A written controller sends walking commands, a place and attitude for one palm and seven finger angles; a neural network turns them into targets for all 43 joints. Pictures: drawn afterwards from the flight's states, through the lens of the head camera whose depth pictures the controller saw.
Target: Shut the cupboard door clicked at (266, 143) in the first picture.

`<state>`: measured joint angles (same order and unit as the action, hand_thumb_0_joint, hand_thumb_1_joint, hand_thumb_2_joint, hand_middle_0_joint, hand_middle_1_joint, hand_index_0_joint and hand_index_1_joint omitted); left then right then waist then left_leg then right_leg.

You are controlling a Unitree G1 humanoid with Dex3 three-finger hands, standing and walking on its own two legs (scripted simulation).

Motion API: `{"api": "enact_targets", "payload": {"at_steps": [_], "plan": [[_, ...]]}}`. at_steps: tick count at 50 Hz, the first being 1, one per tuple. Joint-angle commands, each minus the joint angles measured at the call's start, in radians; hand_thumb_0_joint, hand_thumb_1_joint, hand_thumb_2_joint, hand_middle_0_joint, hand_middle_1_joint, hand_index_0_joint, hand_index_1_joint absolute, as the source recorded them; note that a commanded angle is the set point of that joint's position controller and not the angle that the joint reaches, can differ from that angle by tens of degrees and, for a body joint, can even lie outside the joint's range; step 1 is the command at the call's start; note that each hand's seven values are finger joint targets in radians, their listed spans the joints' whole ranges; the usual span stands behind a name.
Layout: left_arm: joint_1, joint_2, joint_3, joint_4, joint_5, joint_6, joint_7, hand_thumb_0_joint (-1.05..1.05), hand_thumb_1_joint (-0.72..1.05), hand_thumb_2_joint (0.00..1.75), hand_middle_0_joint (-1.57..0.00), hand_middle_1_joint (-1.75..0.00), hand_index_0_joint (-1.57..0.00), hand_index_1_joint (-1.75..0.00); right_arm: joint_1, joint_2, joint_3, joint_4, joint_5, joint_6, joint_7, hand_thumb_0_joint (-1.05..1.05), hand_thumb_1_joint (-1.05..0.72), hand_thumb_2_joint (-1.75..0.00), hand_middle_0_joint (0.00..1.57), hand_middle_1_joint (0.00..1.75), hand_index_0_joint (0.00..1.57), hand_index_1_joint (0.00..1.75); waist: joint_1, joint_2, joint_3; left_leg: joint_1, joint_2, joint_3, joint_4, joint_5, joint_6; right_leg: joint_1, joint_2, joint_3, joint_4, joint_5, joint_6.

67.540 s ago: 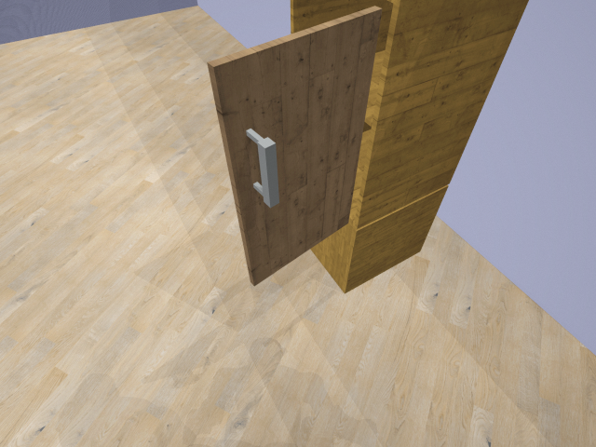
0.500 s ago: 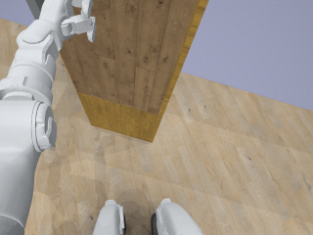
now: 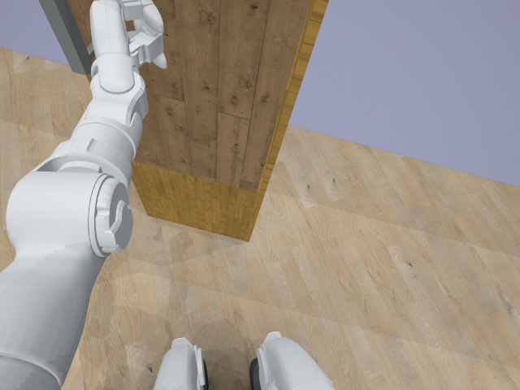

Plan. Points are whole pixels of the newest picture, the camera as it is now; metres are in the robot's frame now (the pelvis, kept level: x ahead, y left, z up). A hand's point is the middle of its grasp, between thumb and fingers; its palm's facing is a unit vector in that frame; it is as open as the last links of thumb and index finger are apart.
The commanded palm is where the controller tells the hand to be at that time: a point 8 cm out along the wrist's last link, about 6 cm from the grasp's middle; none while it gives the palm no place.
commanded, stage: pull the fist back off the door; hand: left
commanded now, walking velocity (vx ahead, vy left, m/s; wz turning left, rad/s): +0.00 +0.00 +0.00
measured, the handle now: (72, 17) +0.63 +0.17 +0.14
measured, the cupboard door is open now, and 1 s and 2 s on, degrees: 0 0 0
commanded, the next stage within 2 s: draw the hand back to the body in 0.56 s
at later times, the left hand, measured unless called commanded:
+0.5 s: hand (176, 65) +0.55 +0.04 +0.13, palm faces +0.02 -1.00 +0.00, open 3.2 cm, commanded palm +0.51 +0.09 +0.14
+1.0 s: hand (126, 97) +0.46 +0.09 +0.16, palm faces +0.01 -1.00 -0.01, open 3.1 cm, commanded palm +0.42 +0.15 +0.18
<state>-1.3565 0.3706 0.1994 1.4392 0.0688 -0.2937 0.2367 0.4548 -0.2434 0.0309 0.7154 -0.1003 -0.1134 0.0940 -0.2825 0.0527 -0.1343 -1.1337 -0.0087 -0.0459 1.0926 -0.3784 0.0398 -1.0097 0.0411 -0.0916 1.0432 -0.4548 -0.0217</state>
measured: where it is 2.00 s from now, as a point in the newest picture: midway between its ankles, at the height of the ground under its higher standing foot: outside the picture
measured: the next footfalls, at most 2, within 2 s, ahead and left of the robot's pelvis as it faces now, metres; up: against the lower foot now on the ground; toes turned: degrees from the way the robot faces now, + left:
none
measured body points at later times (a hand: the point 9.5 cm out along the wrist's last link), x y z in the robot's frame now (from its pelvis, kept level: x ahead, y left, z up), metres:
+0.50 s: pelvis +0.05 -0.02 +0.04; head +0.14 -0.03 +0.48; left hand +0.54 +0.09 +0.14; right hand +0.04 -0.28 -0.08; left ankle +0.07 +0.09 -0.65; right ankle +0.02 -0.11 -0.65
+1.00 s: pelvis +0.06 -0.03 +0.06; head +0.09 -0.05 +0.51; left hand +0.45 +0.15 +0.17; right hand +0.16 -0.29 -0.06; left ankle +0.07 +0.09 -0.65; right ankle +0.02 -0.11 -0.65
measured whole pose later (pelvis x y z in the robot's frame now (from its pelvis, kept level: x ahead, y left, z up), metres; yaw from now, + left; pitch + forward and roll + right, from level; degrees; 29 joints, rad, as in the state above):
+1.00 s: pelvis +0.06 -0.03 +0.06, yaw -1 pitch +9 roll +0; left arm -0.40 0.18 0.16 0.59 -0.17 -0.23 -0.05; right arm 0.32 -0.26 0.00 0.58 0.04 0.04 0.01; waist -0.05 0.05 -0.13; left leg -0.53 0.00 0.02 0.74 -0.37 0.01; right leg -0.46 0.05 -0.01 0.74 -0.44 -0.05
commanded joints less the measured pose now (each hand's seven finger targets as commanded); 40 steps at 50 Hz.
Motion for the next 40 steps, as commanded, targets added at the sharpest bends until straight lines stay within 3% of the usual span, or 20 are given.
{"api": "enact_targets", "payload": {"at_steps": [1, 2, 4, 7, 8, 11, 14, 17, 22, 24, 25, 27, 28, 29, 32, 34, 36, 38, 40], "plan": [[-0.647, 0.048, -0.027, -0.248, -0.02, -0.052, -0.068, 0.0, 0.9, 0.9, -1.3, -1.5, -1.3, -1.5, 0.208, -0.225, -0.077, -0.036, 0.023, 0.003, -0.018, 0.0, -0.9, -0.9, 0.2, 0.3, 0.2, 0.3, -0.078, 0.152, -0.428, 0.631, 0.036, -0.135, -0.199, -0.075, -0.017, -0.06, 0.014, 0.045, -0.197, 0.046, -0.008], [-0.61, 0.051, -0.023, -0.254, -0.029, -0.055, -0.078, 0.0, 0.9, 0.9, -1.3, -1.5, -1.3, -1.5, 0.211, -0.223, -0.078, -0.04, 0.025, 0.005, -0.019, 0.0, -0.9, -0.9, 0.2, 0.3, 0.2, 0.3, -0.062, 0.143, -0.438, 0.635, 0.037, -0.132, -0.202, -0.056, -0.019, -0.035, 0.014, 0.044, -0.2, 0.054, -0.009], [-0.554, -0.009, -0.048, -0.269, -0.057, -0.063, -0.096, 0.0, 0.9, 0.9, -1.3, -1.5, -1.3, -1.5, 0.204, -0.215, -0.078, -0.046, 0.03, 0.007, -0.018, 0.0, -0.9, -0.9, 0.2, 0.3, 0.2, 0.3, -0.049, 0.152, -0.429, 0.656, 0.037, -0.121, -0.205, -0.027, -0.021, -0.027, 0.017, 0.042, -0.21, 0.071, -0.009], [-0.457, 0.004, -0.017, -0.306, -0.091, -0.082, -0.112, 0.0, 0.9, 0.9, -1.3, -1.5, -1.3, -1.5, 0.205, -0.214, -0.083, -0.055, 0.035, 0.014, -0.02, 0.0, -0.9, -0.9, 0.2, 0.3, 0.2, 0.3, -0.02, 0.077, -0.443, 0.64, 0.03, -0.091, -0.209, 0.035, -0.015, 0.066, 0.023, 0.047, -0.232, 0.097, -0.006], [-0.431, -0.014, -0.025, -0.324, -0.099, -0.09, -0.117, 0.0, 0.9, 0.9, -1.3, -1.5, -1.3, -1.5, 0.206, -0.208, -0.082, -0.059, 0.036, 0.017, -0.019, 0.0, -0.9, -0.9, 0.2, 0.3, 0.2, 0.3, -0.008, 0.102, -0.447, 0.657, 0.028, -0.078, -0.21, 0.074, -0.016, 0.082, 0.024, 0.045, -0.233, 0.119, -0.008], [-0.316, 0.042, 0.039, -0.358, -0.099, -0.107, -0.114, 0.0, 0.9, 0.9, -1.3, -1.5, -1.3, -1.5, 0.201, -0.201, -0.086, -0.071, 0.041, 0.039, -0.018, 0.0, -0.9, -0.9, 0.2, 0.3, 0.2, 0.3, 0.03, 0.054, -0.429, 0.615, 0.018, -0.038, -0.215, 0.134, -0.009, 0.183, 0.028, 0.057, -0.257, 0.169, -0.003], [-0.211, 0.07, 0.074, -0.451, -0.088, -0.139, -0.104, 0.0, 0.9, 0.9, -1.3, -1.5, -1.3, -1.5, 0.187, -0.188, -0.091, -0.097, 0.046, 0.06, -0.018, 0.0, -0.9, -0.9, 0.2, 0.3, 0.2, 0.3, 0.075, 0.052, -0.467, 0.641, 0.011, -0.01, -0.221, 0.234, -0.007, 0.279, 0.029, 0.064, -0.252, 0.282, -0.003], [-0.102, 0.026, 0.054, -0.521, -0.089, -0.151, -0.104, 0.0, 0.9, 0.9, -1.3, -1.5, -1.3, -1.5, 0.161, -0.176, -0.099, -0.123, 0.056, 0.082, -0.015, 0.0, -0.9, -0.9, 0.2, 0.3, 0.2, 0.3, 0.096, 0.028, -0.448, 0.654, 0.006, 0.016, -0.227, 0.288, -0.006, 0.339, 0.03, 0.071, -0.26, 0.376, 0.002], [0.064, 0.033, 0.079, -0.637, -0.116, -0.143, -0.116, 0.0, 0.9, 0.9, -1.3, -1.5, -1.3, -1.5, 0.12, -0.164, -0.103, -0.154, 0.072, 0.106, -0.027, 0.0, -0.9, -0.9, 0.2, 0.3, 0.2, 0.3, 0.131, -0.056, -0.435, 0.644, -0.007, 0.054, -0.245, 0.358, 0.004, 0.488, 0.025, 0.095, -0.277, 0.568, 0.017], [0.137, 0.016, 0.065, -0.707, -0.123, -0.146, -0.129, 0.0, 0.9, 0.9, -1.3, -1.5, -1.3, -1.5, 0.096, -0.151, -0.102, -0.165, 0.077, 0.107, -0.032, 0.0, -0.9, -0.9, 0.2, 0.3, 0.2, 0.3, 0.155, -0.02, -0.444, 0.679, -0.012, 0.062, -0.245, 0.407, 0.003, 0.524, 0.021, 0.102, -0.27, 0.648, 0.016], [0.136, 0.002, 0.052, -0.736, -0.13, -0.145, -0.135, 0.0, 0.9, 0.9, -1.3, -1.5, -1.3, -1.5, 0.089, -0.151, -0.102, -0.166, 0.082, 0.107, -0.034, 0.0, -0.9, -0.9, 0.2, 0.3, 0.2, 0.3, 0.142, -0.062, -0.442, 0.683, -0.012, 0.066, -0.243, 0.423, 0.008, 0.535, 0.016, 0.105, -0.273, 0.694, 0.025], [0.14, -0.032, 0.017, -0.743, -0.139, -0.133, -0.154, 0.0, 0.9, 0.9, -1.3, -1.5, -1.3, -1.5, 0.072, -0.146, -0.103, -0.162, 0.088, 0.106, -0.038, 0.0, -0.9, -0.9, 0.2, 0.3, 0.2, 0.3, 0.131, -0.083, -0.401, 0.677, -0.014, 0.069, -0.248, 0.394, 0.008, 0.536, 0.011, 0.113, -0.285, 0.716, 0.036], [0.145, -0.014, 0.028, -0.745, -0.143, -0.131, -0.161, 0.0, 0.9, 0.9, -1.3, -1.5, -1.3, -1.5, 0.073, -0.149, -0.104, -0.157, 0.092, 0.107, -0.045, 0.0, -0.9, -0.9, 0.2, 0.3, 0.2, 0.3, 0.134, -0.088, -0.395, 0.687, -0.013, 0.069, -0.249, 0.406, 0.008, 0.543, 0.01, 0.115, -0.284, 0.723, 0.036], [0.148, -0.045, 0.0, -0.747, -0.149, -0.123, -0.171, 0.0, 0.9, 0.9, -1.3, -1.5, -1.3, -1.5, 0.056, -0.142, -0.105, -0.155, 0.094, 0.106, -0.047, 0.0, -0.9, -0.9, 0.2, 0.3, 0.2, 0.3, 0.129, -0.064, -0.388, 0.695, -0.015, 0.073, -0.25, 0.4, 0.007, 0.542, 0.006, 0.119, -0.289, 0.743, 0.04], [0.172, -0.071, -0.018, -0.754, -0.168, -0.109, -0.195, 0.0, 0.9, 0.9, -1.3, -1.5, -1.3, -1.5, 0.035, -0.139, -0.102, -0.153, 0.103, 0.103, -0.053, 0.0, -0.9, -0.9, 0.2, 0.3, 0.2, 0.3, 0.133, -0.074, -0.385, 0.715, -0.014, 0.067, -0.253, 0.408, 0.004, 0.539, -0.001, 0.117, -0.294, 0.755, 0.042], [0.158, -0.092, -0.044, -0.712, -0.172, -0.099, -0.204, 0.0, 0.9, 0.9, -1.3, -1.5, -1.3, -1.5, 0.021, -0.135, -0.097, -0.143, 0.105, 0.102, -0.058, 0.0, -0.9, -0.9, 0.2, 0.3, 0.2, 0.3, 0.124, -0.068, -0.34, 0.708, -0.017, 0.063, -0.254, 0.379, 0.004, 0.514, -0.003, 0.119, -0.301, 0.728, 0.044], [0.243, -0.027, 0.015, -0.736, -0.179, -0.093, -0.213, 0.0, 0.9, 0.9, -1.3, -1.5, -1.3, -1.5, 0.004, -0.143, -0.098, -0.161, 0.109, 0.106, -0.06, 0.0, -0.9, -0.9, 0.2, 0.3, 0.2, 0.3, 0.169, -0.059, -0.382, 0.715, -0.021, 0.064, -0.264, 0.38, 0.002, 0.564, -0.008, 0.125, -0.301, 0.737, 0.04], [0.306, -0.008, 0.028, -0.839, -0.189, -0.097, -0.228, 0.0, 0.9, 0.9, -1.3, -1.5, -1.3, -1.5, -0.021, -0.142, -0.094, -0.194, 0.114, 0.108, -0.063, 0.0, -0.9, -0.9, 0.2, 0.3, 0.2, 0.3, 0.2, -0.043, -0.443, 0.746, -0.026, 0.069, -0.28, 0.423, 0.005, 0.634, -0.013, 0.127, -0.295, 0.795, 0.04], [0.391, -0.026, 0.011, -0.904, -0.201, -0.081, -0.245, 0.0, 0.9, 0.9, -1.3, -1.5, -1.3, -1.5, -0.05, -0.133, -0.088, -0.216, 0.123, 0.109, -0.065, 0.0, -0.9, -0.9, 0.2, 0.3, 0.2, 0.3, 0.212, -0.07, -0.431, 0.757, -0.023, 0.073, -0.3, 0.437, 0.005, 0.667, -0.015, 0.117, -0.305, 0.829, 0.041]]}}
